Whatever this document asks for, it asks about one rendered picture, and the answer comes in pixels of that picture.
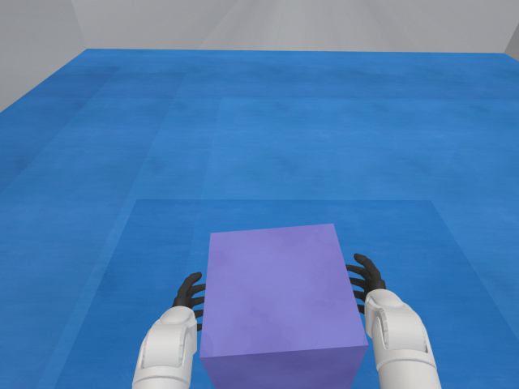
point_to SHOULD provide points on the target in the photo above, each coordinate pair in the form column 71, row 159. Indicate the carton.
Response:
column 280, row 311

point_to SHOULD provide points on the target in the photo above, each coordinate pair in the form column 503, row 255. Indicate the right robot hand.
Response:
column 371, row 275

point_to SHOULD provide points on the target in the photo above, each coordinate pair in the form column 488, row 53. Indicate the left robot hand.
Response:
column 185, row 293

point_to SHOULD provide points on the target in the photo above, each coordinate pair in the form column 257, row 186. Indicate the robot left forearm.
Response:
column 166, row 353

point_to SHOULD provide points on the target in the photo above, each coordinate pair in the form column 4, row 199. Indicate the robot right forearm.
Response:
column 403, row 355

